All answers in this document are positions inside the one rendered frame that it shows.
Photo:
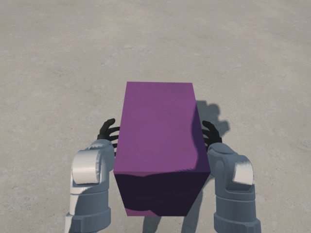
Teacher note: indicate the carton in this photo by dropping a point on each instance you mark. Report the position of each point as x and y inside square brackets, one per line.
[161, 161]

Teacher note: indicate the robot right forearm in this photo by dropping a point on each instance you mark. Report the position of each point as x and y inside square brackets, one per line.
[234, 190]

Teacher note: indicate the robot right hand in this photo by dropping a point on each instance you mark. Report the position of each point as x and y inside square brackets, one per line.
[213, 134]

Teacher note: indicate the robot left hand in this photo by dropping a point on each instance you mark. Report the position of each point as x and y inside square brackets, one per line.
[105, 131]

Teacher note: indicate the robot left forearm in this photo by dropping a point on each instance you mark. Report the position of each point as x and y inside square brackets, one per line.
[89, 184]

